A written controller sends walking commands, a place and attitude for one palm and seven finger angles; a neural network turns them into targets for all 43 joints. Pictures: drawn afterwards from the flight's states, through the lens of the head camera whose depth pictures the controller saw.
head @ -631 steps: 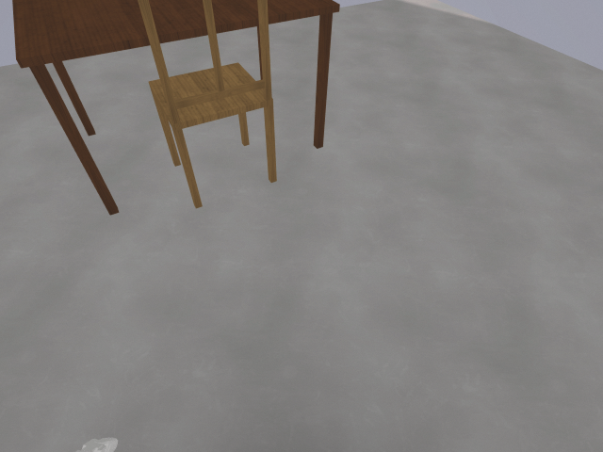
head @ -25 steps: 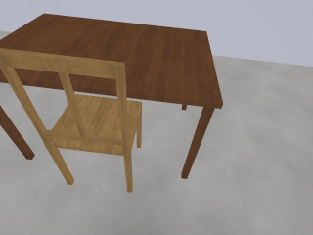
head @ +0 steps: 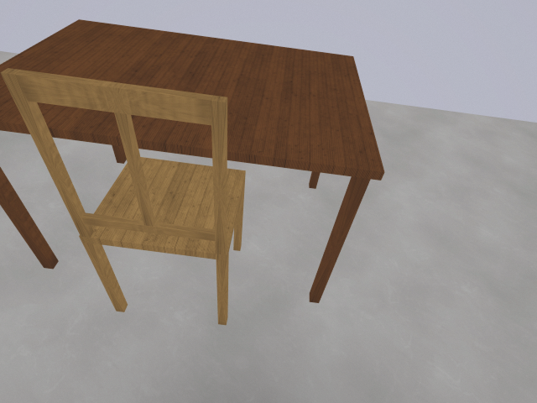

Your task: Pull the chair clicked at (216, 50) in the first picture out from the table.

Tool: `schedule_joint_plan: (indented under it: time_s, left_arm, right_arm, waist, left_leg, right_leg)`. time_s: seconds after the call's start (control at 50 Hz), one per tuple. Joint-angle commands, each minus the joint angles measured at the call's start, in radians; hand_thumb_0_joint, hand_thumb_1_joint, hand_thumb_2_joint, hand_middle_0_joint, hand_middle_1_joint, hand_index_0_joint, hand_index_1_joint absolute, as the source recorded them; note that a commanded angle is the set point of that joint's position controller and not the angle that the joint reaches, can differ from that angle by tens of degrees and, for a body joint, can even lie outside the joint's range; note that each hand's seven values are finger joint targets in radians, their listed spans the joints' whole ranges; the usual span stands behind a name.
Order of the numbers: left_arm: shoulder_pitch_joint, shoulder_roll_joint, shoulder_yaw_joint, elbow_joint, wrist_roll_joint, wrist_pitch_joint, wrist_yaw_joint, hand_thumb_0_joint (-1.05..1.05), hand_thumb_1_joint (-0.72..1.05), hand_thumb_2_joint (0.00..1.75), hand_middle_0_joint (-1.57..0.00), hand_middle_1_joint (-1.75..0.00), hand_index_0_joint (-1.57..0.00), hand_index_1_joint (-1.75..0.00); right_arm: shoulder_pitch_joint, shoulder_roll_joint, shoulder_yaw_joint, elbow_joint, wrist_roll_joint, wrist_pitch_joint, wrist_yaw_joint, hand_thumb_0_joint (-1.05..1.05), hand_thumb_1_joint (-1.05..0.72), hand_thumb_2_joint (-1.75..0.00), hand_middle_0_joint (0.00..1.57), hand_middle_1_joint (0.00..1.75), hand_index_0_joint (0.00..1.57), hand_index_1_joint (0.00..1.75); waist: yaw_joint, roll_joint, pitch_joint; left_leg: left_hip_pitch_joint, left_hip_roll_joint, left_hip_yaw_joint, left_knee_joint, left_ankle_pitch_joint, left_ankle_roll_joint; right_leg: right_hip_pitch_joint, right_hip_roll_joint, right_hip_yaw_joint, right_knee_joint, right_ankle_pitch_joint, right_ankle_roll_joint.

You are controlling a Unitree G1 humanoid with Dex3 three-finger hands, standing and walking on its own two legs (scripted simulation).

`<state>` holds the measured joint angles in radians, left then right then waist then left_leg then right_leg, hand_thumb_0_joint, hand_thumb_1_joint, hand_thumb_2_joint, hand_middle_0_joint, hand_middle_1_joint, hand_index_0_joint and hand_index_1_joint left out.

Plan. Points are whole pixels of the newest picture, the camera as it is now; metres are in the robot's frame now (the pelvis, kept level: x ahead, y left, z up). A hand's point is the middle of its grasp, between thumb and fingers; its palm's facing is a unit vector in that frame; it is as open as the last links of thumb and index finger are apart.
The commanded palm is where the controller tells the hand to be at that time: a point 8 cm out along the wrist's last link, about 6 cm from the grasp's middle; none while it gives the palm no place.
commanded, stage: look again from close up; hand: left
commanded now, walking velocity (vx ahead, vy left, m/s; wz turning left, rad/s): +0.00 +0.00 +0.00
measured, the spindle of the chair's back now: (137, 176) +0.60 +0.33 -0.05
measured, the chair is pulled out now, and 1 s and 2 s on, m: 0.00 0.00 0.00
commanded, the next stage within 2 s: shuffle to correct the standing spot in 1.88 s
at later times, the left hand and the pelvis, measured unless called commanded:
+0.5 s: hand out of the picture -0.09 +0.20 -0.18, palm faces +0.01 -0.99 -0.12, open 7.4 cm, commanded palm none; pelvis -0.06 +0.04 +0.01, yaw -3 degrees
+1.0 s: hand out of the picture -0.17 +0.19 -0.16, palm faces +0.04 -0.99 -0.12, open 7.4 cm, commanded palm none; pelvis -0.10 +0.05 +0.02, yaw -3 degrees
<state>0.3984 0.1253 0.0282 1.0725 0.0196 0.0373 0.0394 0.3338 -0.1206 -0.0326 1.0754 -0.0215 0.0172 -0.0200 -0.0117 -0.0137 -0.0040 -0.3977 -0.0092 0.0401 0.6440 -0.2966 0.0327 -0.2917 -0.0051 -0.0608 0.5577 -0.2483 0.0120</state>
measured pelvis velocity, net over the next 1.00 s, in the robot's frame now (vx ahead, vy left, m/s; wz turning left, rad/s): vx -0.10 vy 0.05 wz -0.05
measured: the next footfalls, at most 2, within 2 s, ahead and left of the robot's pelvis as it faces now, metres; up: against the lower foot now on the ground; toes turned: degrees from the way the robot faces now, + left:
right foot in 0.28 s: -0.04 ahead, -0.09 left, +0.00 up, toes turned -5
left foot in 0.44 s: +0.06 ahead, +0.11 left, +0.00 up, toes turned -2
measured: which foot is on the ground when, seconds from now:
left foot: down 0.00-0.30, up 0.32-0.42, down 0.44-1.00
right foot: down 0.00-0.02, up 0.04-0.26, down 0.28-1.00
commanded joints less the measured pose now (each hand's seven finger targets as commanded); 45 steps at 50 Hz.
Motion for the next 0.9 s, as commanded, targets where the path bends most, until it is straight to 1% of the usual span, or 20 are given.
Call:
schedule_joint_plan:
  time_s: [0.0,0.02,0.06,0.08,0.16,0.2,0.22,0.24,0.26,0.28,0.3,0.34,0.38,0.42,0.44,0.48,0.56,0.64,0.76,0.88]
  left_arm:
    - [0.038,0.049,0.014,-0.069,-0.001,-0.017,-0.001,0.00,0.90,0.90,-0.20,-0.30,-0.20,-0.30]
    - [0.086,0.043,0.014,-0.047,0.011,-0.004,-0.002,0.00,0.90,0.90,-0.20,-0.30,-0.20,-0.30]
    - [0.134,0.044,0.019,-0.030,0.014,0.000,-0.006,0.00,0.90,0.90,-0.20,-0.30,-0.20,-0.30]
    - [0.140,0.039,0.018,-0.027,0.013,-0.003,-0.007,0.00,0.90,0.90,-0.20,-0.30,-0.20,-0.30]
    - [0.175,0.038,0.010,-0.020,0.006,-0.001,-0.005,0.00,0.90,0.90,-0.20,-0.30,-0.20,-0.30]
    - [0.246,0.035,0.012,0.003,0.002,0.003,-0.004,0.00,0.90,0.90,-0.20,-0.30,-0.20,-0.30]
    - [0.271,0.051,0.016,0.014,0.003,0.002,0.001,0.00,0.90,0.90,-0.20,-0.30,-0.20,-0.30]
    - [0.261,0.084,0.018,0.008,0.008,-0.002,0.009,0.00,0.90,0.90,-0.20,-0.30,-0.20,-0.30]
    - [0.176,0.131,0.027,-0.018,0.012,-0.007,0.014,0.00,0.90,0.90,-0.20,-0.30,-0.20,-0.30]
    - [0.003,0.136,0.025,-0.064,0.008,-0.020,0.017,0.00,0.90,0.90,-0.20,-0.30,-0.20,-0.30]
    - [-0.123,0.116,0.015,-0.105,-0.001,-0.038,0.021,0.00,0.90,0.90,-0.20,-0.30,-0.20,-0.30]
    - [-0.129,0.100,0.003,-0.102,0.002,-0.059,0.012,0.00,0.90,0.90,-0.20,-0.30,-0.20,-0.30]
    - [-0.043,0.091,-0.005,-0.062,-0.002,-0.052,0.002,0.00,0.90,0.90,-0.20,-0.30,-0.20,-0.30]
    - [0.068,0.058,-0.008,-0.034,-0.011,-0.044,-0.005,0.00,0.90,0.90,-0.20,-0.30,-0.20,-0.30]
    - [0.099,0.057,-0.008,-0.017,-0.011,-0.043,-0.008,0.00,0.90,0.90,-0.20,-0.30,-0.20,-0.30]
    - [0.114,0.057,-0.008,0.009,-0.003,-0.025,-0.008,0.00,0.90,0.90,-0.20,-0.30,-0.20,-0.30]
    - [0.168,0.040,-0.010,0.025,0.006,-0.022,-0.010,0.00,0.90,0.90,-0.20,-0.30,-0.20,-0.30]
    - [0.198,0.027,-0.004,0.031,0.008,-0.023,-0.007,0.00,0.90,0.90,-0.20,-0.30,-0.20,-0.30]
    - [0.148,0.040,-0.014,0.015,0.004,-0.046,-0.004,0.00,0.90,0.90,-0.20,-0.30,-0.20,-0.30]
    - [0.161,0.047,-0.011,0.021,0.005,-0.040,-0.008,0.00,0.90,0.90,-0.20,-0.30,-0.20,-0.30]
  right_arm:
    - [0.061,-0.136,-0.014,-0.034,-0.005,-0.029,-0.014,0.00,-0.90,-0.90,0.20,0.30,0.20,0.30]
    - [-0.004,-0.156,-0.018,-0.052,-0.004,-0.023,-0.014,0.00,-0.90,-0.90,0.20,0.30,0.20,0.30]
    - [-0.069,-0.148,-0.013,-0.073,-0.004,-0.028,-0.013,0.00,-0.90,-0.90,0.20,0.30,0.20,0.30]
    - [-0.066,-0.143,-0.012,-0.068,-0.005,-0.030,-0.012,0.00,-0.90,-0.90,0.20,0.30,0.20,0.30]
    - [0.017,-0.136,-0.018,-0.022,-0.005,-0.015,-0.016,0.00,-0.90,-0.90,0.20,0.30,0.20,0.30]
    - [0.046,-0.148,-0.029,-0.007,-0.005,0.001,-0.012,0.00,-0.90,-0.90,0.20,0.30,0.20,0.30]
    - [0.051,-0.134,-0.030,-0.002,0.001,0.009,-0.007,0.00,-0.90,-0.90,0.20,0.30,0.20,0.30]
    - [0.052,-0.096,-0.022,-0.005,0.010,0.015,-0.008,0.00,-0.90,-0.90,0.20,0.30,0.20,0.30]
    - [0.061,-0.052,-0.017,0.002,0.009,0.022,-0.007,0.00,-0.90,-0.90,0.20,0.30,0.20,0.30]
    - [0.071,-0.050,-0.023,0.000,0.002,0.027,-0.003,0.00,-0.90,-0.90,0.20,0.30,0.20,0.30]
    - [0.082,-0.064,-0.024,-0.001,0.004,0.028,0.004,0.00,-0.90,-0.90,0.20,0.30,0.20,0.30]
    - [0.105,-0.053,-0.011,-0.007,0.014,0.004,0.010,0.00,-0.90,-0.90,0.20,0.30,0.20,0.30]
    - [0.103,-0.037,0.005,-0.002,0.014,-0.011,0.003,0.00,-0.90,-0.90,0.20,0.30,0.20,0.30]
    - [0.081,-0.096,0.009,-0.006,0.006,-0.031,-0.017,0.00,-0.90,-0.90,0.20,0.30,0.20,0.30]
    - [0.055,-0.114,0.010,-0.012,0.006,-0.032,-0.022,0.00,-0.90,-0.90,0.20,0.30,0.20,0.30]
    - [0.027,-0.137,0.002,-0.010,0.008,-0.031,-0.018,0.00,-0.90,-0.90,0.20,0.30,0.20,0.30]
    - [-0.009,-0.140,-0.007,-0.011,0.009,-0.023,-0.018,0.00,-0.90,-0.90,0.20,0.30,0.20,0.30]
    - [-0.021,-0.129,-0.011,0.000,0.006,-0.011,-0.013,0.00,-0.90,-0.90,0.20,0.30,0.20,0.30]
    - [0.017,-0.092,-0.002,0.018,0.010,-0.001,-0.008,0.00,-0.90,-0.90,0.20,0.30,0.20,0.30]
    - [0.025,-0.100,0.001,0.011,0.006,0.004,-0.007,0.00,-0.90,-0.90,0.20,0.30,0.20,0.30]
  waist:
    - [0.023,0.314,0.159]
    - [0.058,0.282,0.127]
    - [0.087,0.149,0.082]
    - [0.078,0.082,0.068]
    - [0.038,0.124,0.044]
    - [0.050,0.074,0.090]
    - [0.050,0.010,0.101]
    - [0.040,-0.090,0.118]
    - [0.001,-0.195,0.116]
    - [-0.042,-0.201,0.127]
    - [-0.068,-0.167,0.166]
    - [-0.074,-0.096,0.164]
    - [-0.043,0.011,0.180]
    - [0.019,0.156,0.150]
    - [0.038,0.119,0.124]
    - [0.048,0.132,0.113]
    - [0.063,0.087,0.056]
    - [0.058,0.068,0.069]
    - [0.009,-0.022,0.113]
    - [0.008,0.017,0.117]
  left_leg:
    - [-0.157,0.268,-0.455,-0.574,-0.552,0.070]
    - [-0.245,0.276,-0.452,-0.609,-0.577,0.089]
    - [-0.242,0.257,-0.389,-0.605,-0.439,0.089]
    - [-0.157,0.233,-0.340,-0.587,-0.362,0.081]
    - [0.060,0.195,-0.274,-0.599,-0.274,0.043]
    - [0.035,0.148,-0.213,-0.590,-0.246,-0.033]
    - [0.003,0.094,-0.135,-0.532,-0.187,-0.088]
    - [0.009,0.013,-0.038,-0.375,-0.116,-0.119]
    - [0.149,-0.036,0.018,-0.085,-0.019,-0.088]
    - [0.194,-0.018,-0.031,0.113,-0.004,-0.062]
    - [0.137,0.015,-0.068,0.203,0.022,-0.036]
    - [0.146,0.035,-0.046,0.117,0.005,-0.020]
    - [0.214,0.046,-0.044,-0.167,0.069,-0.016]
    - [0.114,0.158,-0.214,-0.341,-0.011,0.028]
    - [0.034,0.174,-0.270,-0.399,-0.131,0.045]
    - [-0.026,0.185,-0.341,-0.522,-0.324,0.052]
    - [0.005,0.180,-0.297,-0.541,-0.317,0.048]
    - [0.000,0.147,-0.234,-0.534,-0.312,0.019]
    - [0.141,0.085,-0.165,-0.405,-0.157,0.001]
    - [0.123,0.079,-0.162,-0.387,-0.202,-0.001]
  right_leg:
    - [-0.074,0.020,0.030,0.215,-0.179,-0.030]
    - [0.010,0.019,0.035,0.375,-0.173,-0.036]
    - [0.026,0.010,0.043,0.496,-0.164,-0.041]
    - [0.003,0.006,0.027,0.453,-0.166,-0.041]
    - [0.066,0.029,-0.038,0.079,-0.277,-0.053]
    - [0.188,0.055,-0.057,-0.203,-0.197,-0.074]
    - [0.243,0.029,-0.020,-0.288,-0.148,-0.093]
    - [0.172,-0.085,0.113,-0.368,-0.230,-0.129]
    - [-0.053,-0.233,0.232,-0.466,-0.338,-0.177]
    - [-0.228,-0.303,0.275,-0.499,-0.407,-0.215]
    - [-0.245,-0.267,0.227,-0.471,-0.312,-0.199]
    - [-0.189,-0.217,0.154,-0.383,-0.187,-0.166]
    - [-0.166,-0.161,0.139,-0.253,-0.191,-0.118]
    - [-0.040,-0.053,0.086,-0.148,-0.119,-0.057]
    - [0.048,-0.039,0.067,-0.143,-0.088,-0.048]
    - [0.106,-0.021,0.039,-0.058,-0.104,-0.043]
    - [0.119,-0.015,0.030,-0.042,-0.105,-0.048]
    - [0.132,-0.009,0.019,-0.111,-0.109,-0.048]
    - [-0.054,-0.057,0.115,-0.254,-0.235,-0.053]
    - [-0.099,-0.047,0.115,-0.243,-0.299,-0.048]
